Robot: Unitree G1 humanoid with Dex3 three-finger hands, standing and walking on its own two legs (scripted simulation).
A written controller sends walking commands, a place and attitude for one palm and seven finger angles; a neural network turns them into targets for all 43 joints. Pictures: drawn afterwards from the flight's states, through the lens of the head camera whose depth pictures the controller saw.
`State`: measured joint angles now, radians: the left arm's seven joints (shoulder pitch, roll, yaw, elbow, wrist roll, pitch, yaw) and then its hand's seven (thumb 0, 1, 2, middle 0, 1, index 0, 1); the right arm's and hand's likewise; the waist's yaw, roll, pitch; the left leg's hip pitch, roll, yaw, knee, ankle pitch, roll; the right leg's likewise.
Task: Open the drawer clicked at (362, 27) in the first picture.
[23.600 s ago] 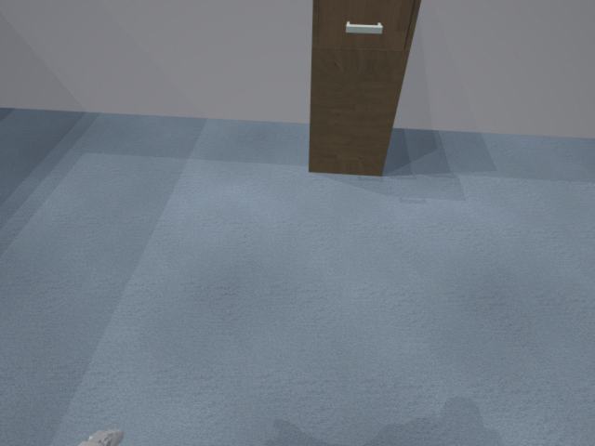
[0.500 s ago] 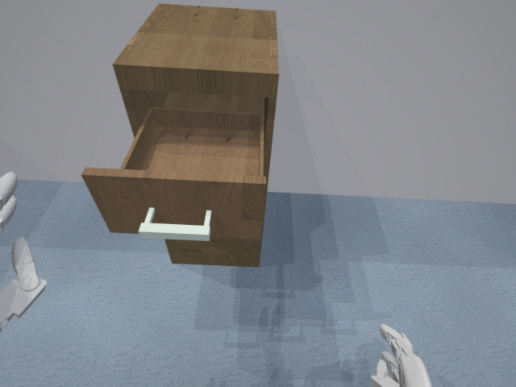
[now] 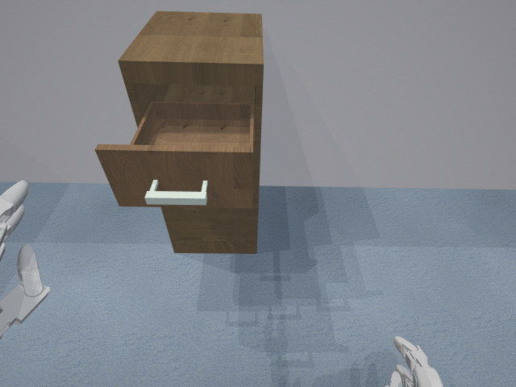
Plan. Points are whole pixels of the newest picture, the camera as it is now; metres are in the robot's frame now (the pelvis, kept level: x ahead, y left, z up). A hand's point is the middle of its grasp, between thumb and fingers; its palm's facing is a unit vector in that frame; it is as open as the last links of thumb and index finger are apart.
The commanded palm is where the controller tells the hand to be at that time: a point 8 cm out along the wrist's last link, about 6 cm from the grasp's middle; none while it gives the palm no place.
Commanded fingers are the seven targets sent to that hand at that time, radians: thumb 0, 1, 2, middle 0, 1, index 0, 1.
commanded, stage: stop stepping back and stand still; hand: left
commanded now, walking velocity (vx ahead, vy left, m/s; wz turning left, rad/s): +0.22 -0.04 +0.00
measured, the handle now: (178, 191) +0.53 +0.20 -0.03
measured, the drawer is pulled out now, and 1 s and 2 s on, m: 0.30 0.30 0.30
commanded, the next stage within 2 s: let the arm hang, fingers relaxed in 0.46 s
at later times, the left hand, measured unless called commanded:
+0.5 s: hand (59, 316) +0.16 +0.21 +0.16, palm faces +0.37 -0.81 -0.46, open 7.4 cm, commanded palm +0.09 +0.26 +0.18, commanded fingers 0.00 0.90 0.90 -0.20 -0.30 -0.20 -0.30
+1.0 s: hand out of the picture -0.06 +0.17 -0.17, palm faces +0.04 -0.98 -0.21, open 7.1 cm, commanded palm none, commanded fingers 0.00 0.90 0.90 -0.20 -0.30 -0.20 -0.30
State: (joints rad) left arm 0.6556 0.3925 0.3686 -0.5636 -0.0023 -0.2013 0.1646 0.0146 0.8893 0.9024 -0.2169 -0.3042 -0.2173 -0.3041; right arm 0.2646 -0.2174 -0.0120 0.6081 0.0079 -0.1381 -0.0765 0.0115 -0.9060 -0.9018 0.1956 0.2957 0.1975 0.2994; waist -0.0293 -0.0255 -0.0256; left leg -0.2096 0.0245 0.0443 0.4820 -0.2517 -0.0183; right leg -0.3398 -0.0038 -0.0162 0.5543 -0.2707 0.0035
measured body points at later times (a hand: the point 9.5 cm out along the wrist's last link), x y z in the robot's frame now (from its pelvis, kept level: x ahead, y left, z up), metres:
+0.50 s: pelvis -0.03 -0.02 -0.01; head -0.03 -0.02 +0.44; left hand +0.13 +0.25 +0.19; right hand +0.10 -0.26 -0.11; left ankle -0.02 +0.10 -0.72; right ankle +0.00 -0.10 -0.74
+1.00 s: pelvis -0.04 -0.02 +0.01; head -0.01 -0.01 +0.46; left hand -0.06 +0.22 -0.15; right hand -0.05 -0.24 -0.15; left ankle -0.03 +0.10 -0.74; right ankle +0.00 -0.10 -0.74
